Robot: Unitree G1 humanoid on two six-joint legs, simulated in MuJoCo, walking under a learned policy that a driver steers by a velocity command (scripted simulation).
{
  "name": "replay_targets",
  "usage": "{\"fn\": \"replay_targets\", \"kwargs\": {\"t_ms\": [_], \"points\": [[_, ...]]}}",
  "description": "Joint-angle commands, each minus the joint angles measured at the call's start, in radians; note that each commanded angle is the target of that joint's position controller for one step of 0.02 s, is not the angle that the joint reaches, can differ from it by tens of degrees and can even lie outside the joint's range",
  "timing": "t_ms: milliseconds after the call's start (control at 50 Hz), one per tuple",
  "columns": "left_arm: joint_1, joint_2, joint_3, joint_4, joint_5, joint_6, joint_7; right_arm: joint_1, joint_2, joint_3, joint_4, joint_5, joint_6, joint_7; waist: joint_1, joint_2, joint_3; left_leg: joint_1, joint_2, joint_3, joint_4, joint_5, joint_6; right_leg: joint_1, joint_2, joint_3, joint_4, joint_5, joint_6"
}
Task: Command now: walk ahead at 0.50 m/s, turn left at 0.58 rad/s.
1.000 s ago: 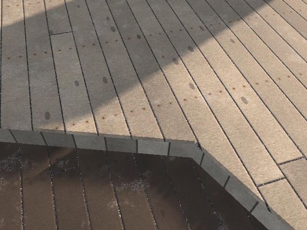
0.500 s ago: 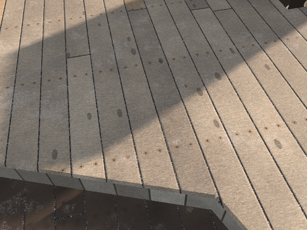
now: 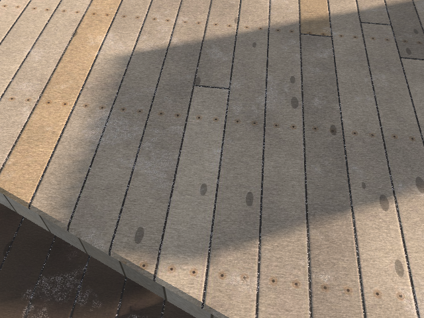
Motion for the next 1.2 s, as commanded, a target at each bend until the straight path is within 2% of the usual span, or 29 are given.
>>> {"fn": "replay_targets", "kwargs": {"t_ms": [20, 120, 200, 320, 380, 400, 420, 440, 460, 480, 500, 520, 540, 580, 620, 640, 660, 700, 780, 800, 840, 940, 1000, 1020, 1040, 1060, 1080, 1120, 1200], "points": [[0.074, 0.096, 0.019, -0.047, 0.021, 0.022, 0.001, 0.056, -0.113, -0.021, -0.041, 0.018, -0.033, -0.008, 0.015, 0.047, -0.107, 0.187, 0.282, -0.339, -0.244, 0.432, 0.155, -0.138, -0.032, 0.044, -0.028, 0.029, 0.02], [-0.047, 0.069, 0.01, -0.097, 0.016, 0.044, -0.007, 0.151, -0.147, -0.027, -0.033, 0.009, -0.037, -0.014, -0.018, 0.092, -0.101, 0.202, 0.227, -0.323, -0.251, 0.396, 0.126, -0.248, -0.014, 0.007, -0.079, 0.12, 0.056], [-0.223, 0.086, 0.013, -0.187, 0.027, 0.043, 0.007, 0.297, -0.146, -0.021, -0.02, 0.002, -0.04, -0.031, -0.08, 0.055, -0.057, 0.448, 0.302, -0.516, -0.253, 0.189, 0.195, -0.709, -0.038, 0.035, 0.264, -0.007, 0.047], [-0.503, -0.004, -0.052, -0.406, 0.038, 0.036, -0.003, 0.503, -0.132, -0.001, 0.042, -0.013, -0.06, -0.065, -0.143, 0.084, 0.012, 0.637, 0.333, -0.589, -0.18, 0.319, 0.169, -1.219, 0.0, 0.038, 0.66, -0.32, -0.028], [-0.543, -0.017, -0.082, -0.512, 0.032, 0.043, -0.002, 0.442, -0.14, -0.001, 0.051, 0.0, -0.045, -0.085, -0.093, 0.065, 0.027, 0.439, 0.321, -0.503, -0.345, 0.423, 0.112, -0.996, 0.003, 0.035, 0.411, -0.329, -0.063], [-0.455, -0.013, -0.089, -0.497, 0.024, 0.048, -0.012, 0.351, -0.139, 0.001, 0.011, 0.017, -0.036, -0.074, -0.043, 0.028, -0.015, 0.276, 0.283, -0.412, -0.419, 0.521, 0.095, -0.672, 0.006, -0.018, 0.174, -0.146, -0.073], [-0.35, -0.017, -0.083, -0.452, 0.016, 0.053, -0.016, 0.257, -0.128, 0.007, -0.022, 0.031, -0.031, -0.052, -0.003, 0.052, -0.064, 0.062, 0.209, -0.314, -0.407, 0.825, 0.075, -0.297, 0.063, -0.108, 0.054, -0.024, -0.09], [-0.204, -0.013, -0.066, -0.413, 0.016, 0.061, -0.006, 0.253, -0.168, -0.005, -0.03, 0.035, -0.037, -0.035, 0.067, 0.148, -0.19, -0.003, 0.233, -0.307, -0.286, 1.284, 0.066, 0.01, 0.138, -0.13, 0.102, -0.034, -0.103], [0.021, 0.042, -0.032, -0.356, 0.007, 0.062, 0.008, 0.242, -0.226, -0.027, -0.029, 0.043, -0.051, -0.027, 0.164, 0.187, -0.296, 0.029, 0.247, -0.316, -0.057, 1.502, 0.028, 0.212, 0.152, -0.043, 0.05, -0.035, -0.12], [0.215, 0.111, 0.008, -0.299, 0.014, 0.056, 0.016, 0.172, -0.252, -0.046, -0.039, 0.049, -0.069, -0.024, 0.278, 0.138, -0.393, 0.038, 0.217, -0.319, 0.246, 1.43, -0.021, 0.362, 0.121, 0.065, -0.155, -0.065, -0.137], [0.296, 0.227, 0.04, -0.256, 0.047, 0.032, 0.019, 0.138, -0.127, -0.027, -0.075, 0.048, -0.086, -0.013, 0.262, -0.17, -0.453, -0.093, 0.041, -0.282, 0.683, 0.504, -0.066, 0.458, -0.103, 0.432, -0.428, -0.188, -0.192], [0.176, 0.276, 0.047, -0.258, 0.016, 0.051, 0.024, 0.243, -0.064, -0.017, -0.131, 0.012, -0.08, 0.01, 0.106, -0.393, -0.521, -0.203, -0.07, -0.295, 0.949, -0.079, -0.081, 0.389, -0.287, 0.972, -0.77, -0.087, -0.215], [0.032, 0.194, 0.031, -0.266, -0.02, 0.055, 0.019, 0.312, -0.071, -0.019, -0.097, -0.029, -0.073, 0.023, 0.017, -0.249, -0.368, -0.276, -0.014, -0.282, 1.073, -0.076, -0.071, 0.258, -0.275, 1.032, -0.807, -0.213, -0.258], [-0.066, 0.04, 0.002, -0.201, -0.011, 0.038, 0.014, 0.256, -0.007, -0.001, -0.111, -0.043, -0.041, 0.026, -0.051, -0.032, -0.077, -0.362, 0.064, -0.192, 1.084, -0.06, -0.049, -0.038, -0.198, 0.755, -0.772, -0.413, -0.243], [-0.03, -0.008, -0.004, -0.122, 0.008, 0.001, 0.012, 0.185, 0.032, 0.019, -0.159, -0.027, -0.016, 0.016, -0.076, 0.022, -0.028, -0.35, 0.085, -0.231, 0.984, -0.059, -0.033, -0.171, -0.139, 0.543, -0.794, -0.313, -0.197], [0.003, -0.001, 0.001, -0.087, 0.007, -0.011, 0.004, 0.169, 0.051, 0.026, -0.181, -0.016, -0.007, 0.007, -0.082, -0.042, -0.038, -0.381, 0.075, -0.216, 1.013, -0.101, -0.036, -0.157, -0.143, 0.503, -0.803, -0.224, -0.215], [0.02, -0.028, -0.014, -0.095, -0.03, -0.054, -0.01, 0.184, 0.01, 0.025, -0.17, 0.057, -0.019, -0.006, -0.079, -0.101, -0.076, -0.414, 0.116, -0.184, 1.085, -0.116, -0.018, -0.085, -0.152, 0.463, -0.871, -0.081, -0.253], [0.055, -0.013, -0.012, -0.058, -0.046, -0.076, -0.017, 0.102, 0.004, 0.037, -0.201, 0.026, -0.033, -0.007, -0.083, -0.078, -0.076, -0.556, 0.151, -0.169, 1.073, -0.077, -0.014, 0.012, -0.124, 0.4, -0.892, 0.003, -0.254], [0.17, 0.05, 0.0, -0.046, -0.06, -0.053, 0.006, -0.152, -0.009, 0.066, -0.297, -0.004, -0.07, 0.004, -0.004, 0.032, -0.063, -0.559, 0.178, -0.057, 0.589, 0.154, -0.092, 0.116, -0.024, 0.232, -1.015, 0.201, -0.252], [0.181, 0.028, -0.007, -0.052, -0.061, -0.049, 0.015, -0.176, 0.019, 0.074, -0.292, 0.006, -0.076, 0.007, 0.011, 0.049, -0.092, -0.424, 0.158, -0.032, 0.43, 0.201, -0.112, 0.096, 0.009, 0.16, -1.042, 0.271, -0.236], [0.23, 0.081, 0.003, -0.047, -0.061, -0.062, 0.018, -0.257, 0.044, 0.079, -0.317, 0.021, -0.093, 0.019, 0.048, -0.014, -0.102, -0.301, 0.118, -0.021, 0.23, 0.268, -0.137, 0.169, -0.004, 0.141, -1.063, 0.434, -0.223], [0.297, 0.134, 0.024, -0.044, -0.07, -0.021, 0.029, -0.315, -0.011, 0.047, -0.331, 0.035, -0.113, 0.036, 0.059, -0.09, -0.068, -0.286, 0.095, -0.08, -0.034, 0.262, -0.131, 0.448, -0.085, 0.235, -0.961, 0.525, -0.2], [0.241, 0.158, 0.041, -0.065, -0.064, 0.001, 0.021, -0.133, -0.095, 0.002, -0.29, 0.025, -0.117, 0.021, -0.046, -0.134, -0.172, 0.01, 0.085, -0.071, -0.098, 0.202, -0.068, 0.426, -0.054, 0.222, -0.71, 0.812, -0.151], [0.185, 0.14, 0.035, -0.104, -0.052, -0.002, 0.015, 0.038, -0.143, -0.017, -0.262, 0.013, -0.114, 0.008, -0.13, -0.105, -0.295, 0.304, 0.19, -0.145, -0.028, 0.211, -0.012, 0.245, -0.021, 0.212, -0.504, 0.704, -0.128], [0.232, 0.054, 0.011, -0.141, -0.02, -0.015, 0.012, 0.179, -0.224, -0.035, -0.254, -0.004, -0.102, -0.007, -0.135, 0.114, -0.459, 0.651, 0.437, -0.388, 0.057, 0.286, 0.062, -0.043, 0.09, 0.152, -0.193, 0.214, -0.096], [0.328, 0.009, -0.014, -0.163, -0.061, -0.029, 0.006, 0.159, -0.185, -0.021, -0.261, -0.007, -0.094, 0.001, -0.083, 0.383, -0.574, 0.818, 0.584, -0.796, -0.094, 0.036, 0.204, -0.332, 0.144, 0.154, 0.07, -0.233, -0.061], [0.259, 0.117, 0.017, -0.146, -0.082, -0.027, 0.01, 0.122, -0.08, -0.005, -0.268, 0.004, -0.084, -0.008, -0.103, 0.23, -0.435, 0.685, 0.539, -0.737, -0.155, -0.131, 0.168, -0.41, 0.069, 0.181, 0.173, -0.168, -0.051], [0.107, 0.132, 0.027, -0.18, -0.074, -0.015, 0.008, 0.052, -0.038, 0.014, -0.245, 0.008, -0.08, -0.01, -0.072, 0.053, -0.204, 0.374, 0.453, -0.472, -0.219, -0.065, 0.103, -0.387, 0.006, 0.133, 0.158, -0.014, -0.033], [0.099, 0.071, 0.026, -0.199, -0.071, 0.02, -0.006, -0.02, -0.039, 0.006, -0.2, 0.005, -0.097, -0.001, 0.012, 0.114, -0.082, 0.108, 0.38, -0.227, -0.337, 0.082, 0.079, -0.301, -0.05, 0.125, 0.062, 0.055, -0.021]]}}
